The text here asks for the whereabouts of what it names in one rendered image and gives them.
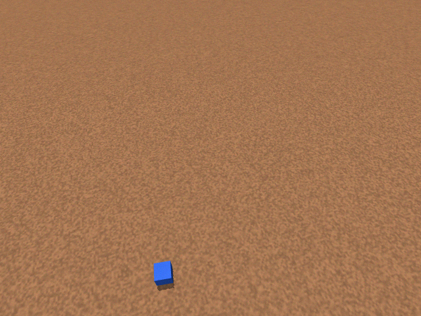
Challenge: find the cube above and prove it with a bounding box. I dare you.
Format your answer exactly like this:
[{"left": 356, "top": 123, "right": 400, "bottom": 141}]
[{"left": 154, "top": 261, "right": 173, "bottom": 286}]

